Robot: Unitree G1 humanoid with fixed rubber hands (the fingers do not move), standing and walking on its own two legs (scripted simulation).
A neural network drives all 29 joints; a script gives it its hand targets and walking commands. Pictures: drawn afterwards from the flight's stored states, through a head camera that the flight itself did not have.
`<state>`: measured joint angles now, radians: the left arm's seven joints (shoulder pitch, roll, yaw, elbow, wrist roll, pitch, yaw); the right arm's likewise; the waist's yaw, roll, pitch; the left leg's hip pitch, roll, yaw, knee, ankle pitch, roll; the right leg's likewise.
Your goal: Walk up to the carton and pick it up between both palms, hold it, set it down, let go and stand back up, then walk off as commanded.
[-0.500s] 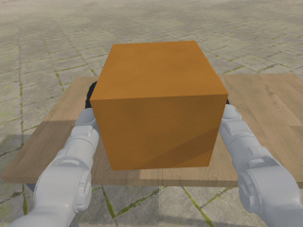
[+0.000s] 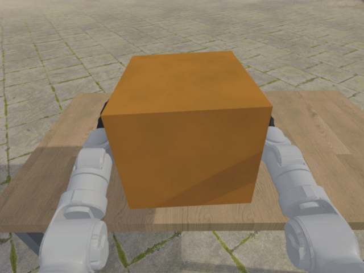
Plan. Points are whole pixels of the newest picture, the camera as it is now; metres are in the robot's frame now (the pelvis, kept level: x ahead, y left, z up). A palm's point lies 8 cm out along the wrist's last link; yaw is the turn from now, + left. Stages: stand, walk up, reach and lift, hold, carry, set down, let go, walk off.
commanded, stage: reach and lift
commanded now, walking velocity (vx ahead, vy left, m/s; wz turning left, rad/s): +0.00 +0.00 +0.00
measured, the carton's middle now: (185, 121) +0.44 +0.01 +0.17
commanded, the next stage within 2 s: hold in 0.74 s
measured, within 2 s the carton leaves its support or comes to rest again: neither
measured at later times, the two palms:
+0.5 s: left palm (98, 126) +0.38 +0.20 +0.20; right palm (266, 130) +0.38 -0.16 +0.19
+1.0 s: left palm (98, 125) +0.37 +0.19 +0.21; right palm (270, 127) +0.37 -0.16 +0.20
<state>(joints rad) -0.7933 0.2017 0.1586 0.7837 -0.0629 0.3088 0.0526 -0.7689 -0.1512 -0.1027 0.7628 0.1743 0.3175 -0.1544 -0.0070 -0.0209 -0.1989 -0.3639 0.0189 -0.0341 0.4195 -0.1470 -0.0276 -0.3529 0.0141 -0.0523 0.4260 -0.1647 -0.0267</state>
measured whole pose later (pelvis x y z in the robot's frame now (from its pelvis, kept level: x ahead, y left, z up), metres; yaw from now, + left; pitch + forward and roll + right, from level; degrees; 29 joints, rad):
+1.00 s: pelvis -0.01 +0.00 +0.00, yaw +0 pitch +1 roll +0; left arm -0.72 0.19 0.21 0.45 0.03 0.60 0.02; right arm -0.73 -0.14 -0.10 0.58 0.19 0.49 -0.16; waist -0.02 -0.02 -0.18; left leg -0.29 0.02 -0.03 0.41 -0.15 -0.03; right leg -0.28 0.01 -0.05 0.42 -0.16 -0.03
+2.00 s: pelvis +0.00 +0.00 +0.00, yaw +0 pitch -1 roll +0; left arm -0.62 0.15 0.21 0.20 0.07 0.74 0.01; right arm -0.65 -0.14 -0.10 0.41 0.25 0.59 -0.17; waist -0.05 -0.02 -0.17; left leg -0.24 0.02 -0.04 0.41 -0.16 -0.03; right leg -0.23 0.01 -0.05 0.41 -0.18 -0.03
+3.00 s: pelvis +0.01 +0.00 +0.00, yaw +0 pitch -1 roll +0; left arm -0.59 0.13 0.20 0.14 0.10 0.75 0.01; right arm -0.62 -0.15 -0.10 0.37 0.26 0.58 -0.16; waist -0.05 -0.02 -0.16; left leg -0.23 0.02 -0.04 0.41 -0.17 -0.03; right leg -0.22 0.01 -0.05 0.41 -0.19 -0.03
